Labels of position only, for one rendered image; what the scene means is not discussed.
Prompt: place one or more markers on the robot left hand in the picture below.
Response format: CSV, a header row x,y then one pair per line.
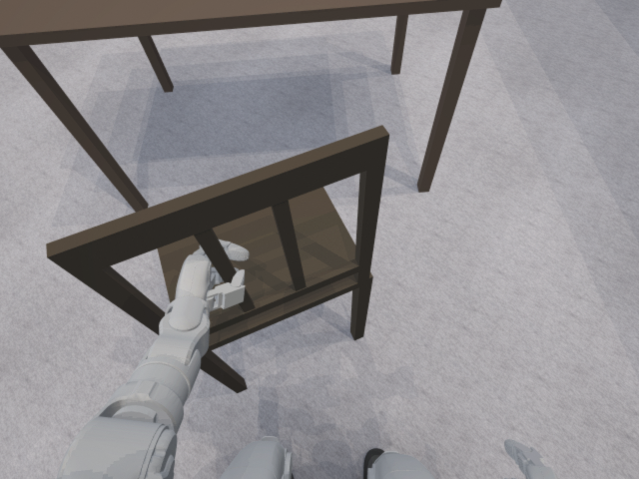
x,y
198,277

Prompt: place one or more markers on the table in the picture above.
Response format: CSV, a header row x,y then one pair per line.
x,y
35,22

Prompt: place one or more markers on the robot right hand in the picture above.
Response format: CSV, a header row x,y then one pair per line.
x,y
530,462

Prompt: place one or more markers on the left robot thigh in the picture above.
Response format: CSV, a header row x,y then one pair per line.
x,y
261,460

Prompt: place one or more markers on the left robot upper arm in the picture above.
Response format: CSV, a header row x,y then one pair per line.
x,y
113,448

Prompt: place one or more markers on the robot thigh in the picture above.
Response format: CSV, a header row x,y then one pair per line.
x,y
261,460
398,466

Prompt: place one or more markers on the robot left forearm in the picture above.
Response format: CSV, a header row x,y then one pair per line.
x,y
164,378

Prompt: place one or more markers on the right robot thigh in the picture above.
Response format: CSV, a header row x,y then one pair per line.
x,y
398,466

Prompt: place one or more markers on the chair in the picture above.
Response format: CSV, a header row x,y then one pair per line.
x,y
301,254

